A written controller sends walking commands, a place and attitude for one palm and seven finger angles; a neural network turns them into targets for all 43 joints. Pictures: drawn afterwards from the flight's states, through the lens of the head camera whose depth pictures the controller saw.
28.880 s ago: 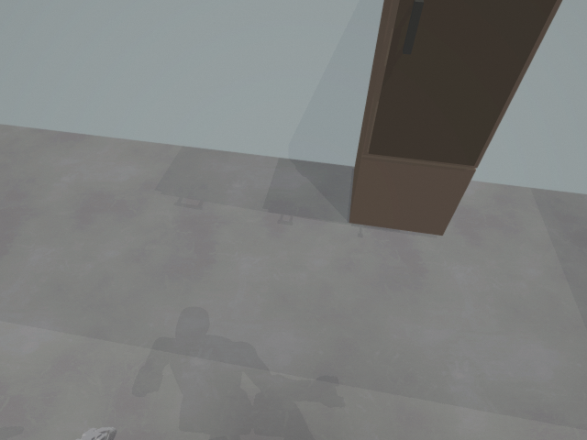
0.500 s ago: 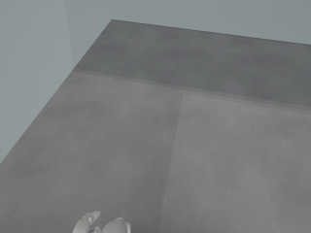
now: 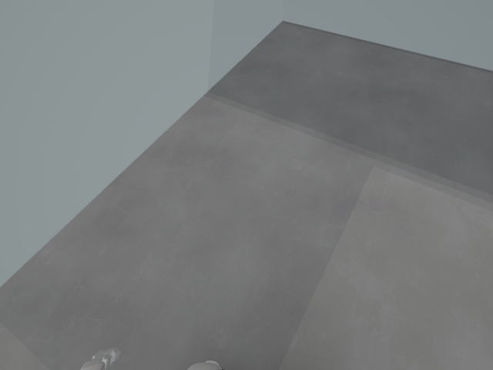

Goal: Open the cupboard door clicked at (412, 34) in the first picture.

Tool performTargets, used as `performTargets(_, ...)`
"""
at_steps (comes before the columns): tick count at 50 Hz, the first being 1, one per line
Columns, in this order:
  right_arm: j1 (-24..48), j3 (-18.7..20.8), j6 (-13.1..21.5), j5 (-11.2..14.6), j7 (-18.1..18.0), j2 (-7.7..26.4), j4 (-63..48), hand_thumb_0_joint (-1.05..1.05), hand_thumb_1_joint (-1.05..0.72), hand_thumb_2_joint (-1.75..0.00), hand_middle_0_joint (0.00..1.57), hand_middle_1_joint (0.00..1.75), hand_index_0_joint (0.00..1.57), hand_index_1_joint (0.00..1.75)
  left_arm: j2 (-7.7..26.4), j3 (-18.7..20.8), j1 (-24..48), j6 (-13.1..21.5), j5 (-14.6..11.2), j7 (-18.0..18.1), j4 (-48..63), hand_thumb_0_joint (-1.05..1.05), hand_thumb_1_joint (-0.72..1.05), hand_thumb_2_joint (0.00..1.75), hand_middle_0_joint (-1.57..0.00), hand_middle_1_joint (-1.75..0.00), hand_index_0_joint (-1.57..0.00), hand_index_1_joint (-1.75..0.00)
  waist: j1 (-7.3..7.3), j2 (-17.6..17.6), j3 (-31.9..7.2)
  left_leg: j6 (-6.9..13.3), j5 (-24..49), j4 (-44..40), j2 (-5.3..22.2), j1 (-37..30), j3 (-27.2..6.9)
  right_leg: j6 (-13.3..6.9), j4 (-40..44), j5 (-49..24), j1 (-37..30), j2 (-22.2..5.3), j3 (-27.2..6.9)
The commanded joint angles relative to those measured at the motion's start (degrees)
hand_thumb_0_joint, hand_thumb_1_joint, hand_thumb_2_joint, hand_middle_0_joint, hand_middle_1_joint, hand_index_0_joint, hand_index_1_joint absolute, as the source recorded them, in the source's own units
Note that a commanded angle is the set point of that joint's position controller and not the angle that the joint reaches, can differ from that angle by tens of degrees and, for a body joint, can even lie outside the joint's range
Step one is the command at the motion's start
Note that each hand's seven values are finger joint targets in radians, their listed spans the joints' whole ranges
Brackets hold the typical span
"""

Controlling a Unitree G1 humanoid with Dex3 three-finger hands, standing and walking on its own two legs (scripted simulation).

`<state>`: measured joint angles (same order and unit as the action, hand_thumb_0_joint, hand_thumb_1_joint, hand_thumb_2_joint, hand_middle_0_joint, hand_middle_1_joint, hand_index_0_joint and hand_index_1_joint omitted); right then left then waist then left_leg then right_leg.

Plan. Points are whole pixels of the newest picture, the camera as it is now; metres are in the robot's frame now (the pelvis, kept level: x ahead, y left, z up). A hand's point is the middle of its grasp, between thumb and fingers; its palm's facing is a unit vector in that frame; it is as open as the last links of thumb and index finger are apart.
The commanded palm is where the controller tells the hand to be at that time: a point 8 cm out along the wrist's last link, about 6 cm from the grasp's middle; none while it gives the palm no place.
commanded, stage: turn to face it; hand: left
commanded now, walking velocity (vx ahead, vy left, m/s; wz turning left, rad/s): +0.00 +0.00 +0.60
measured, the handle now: out of the picture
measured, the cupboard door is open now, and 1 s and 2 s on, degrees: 49 49 49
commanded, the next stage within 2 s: none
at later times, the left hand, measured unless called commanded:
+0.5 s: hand out of the picture +0.00 +0.20 -0.17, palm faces +0.38 -0.89 -0.26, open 7.4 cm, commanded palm none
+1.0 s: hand out of the picture +0.01 +0.12 -0.14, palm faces +0.63 -0.73 -0.26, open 7.3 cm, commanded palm none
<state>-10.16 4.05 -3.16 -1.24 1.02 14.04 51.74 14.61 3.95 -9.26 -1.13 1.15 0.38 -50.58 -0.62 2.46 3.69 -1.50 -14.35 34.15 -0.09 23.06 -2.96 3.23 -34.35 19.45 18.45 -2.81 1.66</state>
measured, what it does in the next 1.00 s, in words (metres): walks ahead, turning left: left foot, then right foot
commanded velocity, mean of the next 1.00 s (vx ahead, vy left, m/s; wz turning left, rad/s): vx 0.00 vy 0.00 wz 0.60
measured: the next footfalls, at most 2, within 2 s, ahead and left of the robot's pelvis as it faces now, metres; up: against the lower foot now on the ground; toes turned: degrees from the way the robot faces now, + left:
left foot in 0.36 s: +0.02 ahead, +0.11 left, +0.00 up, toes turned +23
right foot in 0.70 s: +0.14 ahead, -0.14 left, +0.00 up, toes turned +23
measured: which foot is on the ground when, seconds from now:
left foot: down 0.00-0.00, up 0.02-0.34, down 0.36-0.70, up 0.72-1.00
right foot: down 0.00-0.36, up 0.38-0.68, down 0.70-1.00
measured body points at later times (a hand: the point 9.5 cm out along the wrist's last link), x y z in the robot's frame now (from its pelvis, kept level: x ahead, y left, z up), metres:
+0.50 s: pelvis +0.03 -0.02 +0.00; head +0.08 +0.01 +0.45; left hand -0.02 +0.25 -0.15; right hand +0.23 -0.21 -0.13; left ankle -0.02 +0.09 -0.73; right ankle +0.02 -0.15 -0.66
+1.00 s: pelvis +0.07 -0.07 +0.01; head +0.13 -0.05 +0.46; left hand -0.02 +0.16 -0.12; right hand +0.30 -0.21 -0.14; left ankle -0.02 +0.03 -0.68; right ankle +0.10 -0.15 -0.73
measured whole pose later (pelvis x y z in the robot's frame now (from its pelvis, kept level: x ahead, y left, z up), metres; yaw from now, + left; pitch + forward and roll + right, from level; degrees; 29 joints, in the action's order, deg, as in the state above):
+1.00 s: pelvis +0.07 -0.07 +0.01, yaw +40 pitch +1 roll +3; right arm -6.8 4.3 -4.9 -0.8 2.1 13.7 53.9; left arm 9.8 2.4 -11.8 0.2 1.6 1.2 -50.9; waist -0.5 -0.4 7.0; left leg -3.7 -24.9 50.6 1.7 24.2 4.6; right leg -1.3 -30.7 19.4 11.5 -7.7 15.3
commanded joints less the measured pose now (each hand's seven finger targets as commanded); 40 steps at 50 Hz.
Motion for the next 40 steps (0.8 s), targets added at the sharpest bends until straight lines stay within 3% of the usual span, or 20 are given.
performTargets(1,5.48,2.61,0.64,0.23,-0.15,6.45,-6.7,0.0,-0.9,-0.9,0.2,0.3,0.2,0.3,11.41,2.33,-6.88,1.76,0.42,1.8,3.0,0.0,0.9,0.9,-0.2,-0.3,-0.2,-0.3,3.51,-19.2,-5.45,-0.49,-19.99,32.15,-0.04,13.25,-0.38,-12.08,19.3,-12.19,-8.49,-26.18,-20.7)
performTargets(2,5.82,2.42,0.16,0.27,-0.05,5.23,-5.46,0.0,-0.9,-0.9,0.2,0.3,0.2,0.3,9.48,1.85,-4.0,1.73,0.31,1.92,3.33,0.0,0.9,0.9,-0.2,-0.3,-0.2,-0.3,1.8,-17.71,-3.01,-0.95,-16.55,37.48,1.27,13.99,-0.26,-11.8,17.29,-16.13,-7.05,-22.18,-17.01)
performTargets(3,4.69,2.16,-0.08,0.2,0.35,4.86,-4.22,0.0,-0.9,-0.9,0.2,0.3,0.2,0.3,7.36,1.08,-1.51,1.79,0.2,1.72,3.68,0.0,0.9,0.9,-0.2,-0.3,-0.2,-0.3,0.1,-15.59,-2.26,-1.67,-12.3,39.24,2.31,13.72,0.78,-10.2,14.92,-22.09,-7.4,-18.34,-8.86)
performTargets(5,4.02,1.58,-0.27,0.37,0.82,3.49,-3.42,0.0,-0.9,-0.9,0.2,0.3,0.2,0.3,6.01,0.71,-1.53,2.11,0.24,1.58,4.08,0.0,0.9,0.9,-0.2,-0.3,-0.2,-0.3,-0.42,-15.35,-3.91,-2.46,-9.65,35.41,2.33,11.54,3.34,-8.31,12.89,-29.6,-9.51,-15.47,-1.0)
performTargets(13,9.56,0.09,0.84,0.82,1.08,1.31,-4.68,0.0,-0.9,-0.9,0.2,0.3,0.2,0.3,9.03,2.36,-9.31,2.29,0.63,1.47,0.71,0.0,0.9,0.9,-0.2,-0.3,-0.2,-0.3,3.91,-14.84,-6.56,-1.31,-11.49,7.63,0.89,3.52,10.08,-8.68,6.32,-46.18,-20.08,-18.61,3.91)
performTargets(16,3.73,0.7,1.42,0.42,0.7,3.48,-3.73,0.0,-0.9,-0.9,0.2,0.3,0.2,0.3,9.3,2.66,-7.45,2.36,0.1,1.04,0.59,0.0,0.9,0.9,-0.2,-0.3,-0.2,-0.3,0.11,-11.92,-9.05,0.2,-0.56,-6.3,-0.32,-9.4,11.27,-5.14,-2.85,-44.44,-14.6,-17.34,8.42)
performTargets(17,-1.28,1.74,1.97,-0.02,0.48,7.39,-2.49,0.0,-0.9,-0.9,0.2,0.3,0.2,0.3,8.31,2.45,-6.4,2.3,-0.42,0.74,1.67,0.0,0.9,0.9,-0.2,-0.3,-0.2,-0.3,-2.96,-4.53,-13.01,2.86,15.14,-9.6,5.31,-22.02,6.21,-2.23,-12.87,-34.1,-5.37,-15.4,10.45)
performTargets(18,-5.79,3.63,2.28,-0.35,0.0,14.39,-1.93,0.0,-0.9,-0.9,0.2,0.3,0.2,0.3,3.87,1.42,-4.76,2.09,-0.88,0.15,4.42,0.0,0.9,0.9,-0.2,-0.3,-0.2,-0.3,-5.45,13.84,-14.97,12.48,41.58,-9.4,22.87,-32.96,-16.79,1.95,-26.99,10.6,13.85,-6.32,10.17)
performTargets(19,-9.22,3.55,1.6,0.24,-0.15,15.89,-0.74,0.0,-0.9,-0.9,0.2,0.3,0.2,0.3,4.34,0.99,-1.12,1.15,-0.15,0.75,6.52,0.0,0.9,0.9,-0.2,-0.3,-0.2,-0.3,-6.26,9.27,-14.41,16.7,45.04,-9.01,26.86,-29.5,-16.05,1.19,-32.52,19.25,15.97,-5.07,3.09)
performTargets(21,-4.91,3.12,2.08,0.08,-1.67,12.82,-1.71,0.0,-0.9,-0.9,0.2,0.3,0.2,0.3,3.71,1.13,1.98,0.48,-0.32,1.02,5.2,0.0,0.9,0.9,-0.2,-0.3,-0.2,-0.3,-4.54,10.87,-10.67,14.43,37.41,-10.04,21.31,-22.36,-13.77,1.78,-35.12,13.32,17.87,-5.35,-1.41)
performTargets(23,1.02,2.27,2.28,-0.12,-1.86,10.46,-3.15,0.0,-0.9,-0.9,0.2,0.3,0.2,0.3,3.45,1.42,-0.38,-0.15,-0.14,0.3,3.12,0.0,0.9,0.9,-0.2,-0.3,-0.2,-0.3,-1.13,6.89,-6.81,11.21,30.72,-11.82,15.98,-16.33,-7.84,2.04,-33.12,6.82,15.09,-4.51,-1.5)
performTargets(29,2.18,2.62,2.0,-0.51,-1.34,10.98,-3.42,0.0,-0.9,-0.9,0.2,0.3,0.2,0.3,2.34,1.15,-0.91,-0.26,-0.34,-0.01,3.52,0.0,0.9,0.9,-0.2,-0.3,-0.2,-0.3,-0.18,6.69,-6.01,9.95,19.79,-12.04,12.61,-10.4,-8.5,1.59,-14.52,5.57,5.09,-0.6,1.26)
performTargets(32,5.06,3.04,1.39,-0.22,-1.19,10.87,-4.34,0.0,-0.9,-0.9,0.2,0.3,0.2,0.3,2.85,1.41,-5.4,0.57,-0.4,0.01,2.92,0.0,0.9,0.9,-0.2,-0.3,-0.2,-0.3,2.16,7.17,-6.04,7.8,15.08,-8.17,10.41,-4.0,-9.66,1.07,-0.83,-1.89,-5.72,1.7,3.14)
performTargets(33,5.54,2.95,1.4,0.18,-1.06,9.63,-4.82,0.0,-0.9,-0.9,0.2,0.3,0.2,0.3,4.44,1.84,-8.08,1.19,-0.28,0.21,2.6,0.0,0.9,0.9,-0.2,-0.3,-0.2,-0.3,3.79,2.75,-6.84,5.42,9.94,-3.98,7.7,-0.14,-8.31,0.61,7.94,-7.02,-12.32,-0.13,1.78)
performTargets(34,4.2,2.48,1.45,0.75,-0.71,5.89,-5.63,0.0,-0.9,-0.9,0.2,0.3,0.2,0.3,9.44,2.85,-9.99,1.95,0.63,0.88,2.32,0.0,0.9,0.9,-0.2,-0.3,-0.2,-0.3,4.43,-11.84,-8.16,1.31,-4.69,7.59,0.72,9.45,-1.58,-3.08,15.47,-9.94,-20.22,-13.15,-11.08)
performTargets(35,5.04,2.19,1.42,0.67,-0.39,4.43,-6.86,0.0,-0.9,-0.9,0.2,0.3,0.2,0.3,13.54,3.03,-9.89,1.72,0.8,1.15,2.87,0.0,0.9,0.9,-0.2,-0.3,-0.2,-0.3,5.31,-22.46,-7.54,-0.73,-23.02,24.19,-3.55,12.43,2.76,-10.02,18.07,-16.37,-16.54,-26.3,-22.13)
performTargets(36,4.85,2.73,0.75,0.34,-0.55,6.2,-6.1,0.0,-0.9,-0.9,0.2,0.3,0.2,0.3,11.19,2.76,-8.65,1.97,0.37,1.75,3.13,0.0,0.9,0.9,-0.2,-0.3,-0.2,-0.3,4.6,-23.5,-7.68,-0.24,-21.66,34.1,-0.1,11.65,-1.26,-11.69,17.91,-16.94,-12.07,-26.37,-21.3)
performTargets(37,5.3,2.58,0.51,0.36,-0.41,5.65,-5.15,0.0,-0.9,-0.9,0.2,0.3,0.2,0.3,9.05,2.11,-5.29,1.75,0.19,1.85,3.95,0.0,0.9,0.9,-0.2,-0.3,-0.2,-0.3,2.86,-19.53,-4.89,-0.74,-17.41,39.18,1.07,12.43,-0.97,-11.86,16.73,-18.0,-10.27,-22.78,-17.6)
performTargets(38,5.19,2.23,0.25,0.24,0.06,4.86,-4.13,0.0,-0.9,-0.9,0.2,0.3,0.2,0.3,6.78,1.38,-2.42,1.7,0.1,1.79,4.48,0.0,0.9,0.9,-0.2,-0.3,-0.2,-0.3,1.25,-14.76,-3.16,-1.39,-13.2,40.59,2.2,12.18,0.02,-10.55,14.97,-21.91,-9.04,-19.27,-10.05)
performTargets(40,3.42,1.49,-0.16,0.34,0.63,2.96,-2.78,0.0,-0.9,-0.9,0.2,0.3,0.2,0.3,5.29,0.78,-1.18,2.13,0.08,1.65,4.9,0.0,0.9,0.9,-0.2,-0.3,-0.2,-0.3,-0.17,-14.04,-4.32,-2.37,-9.35,37.06,2.29,10.95,2.35,-8.23,13.26,-29.78,-10.72,-15.83,-0.98)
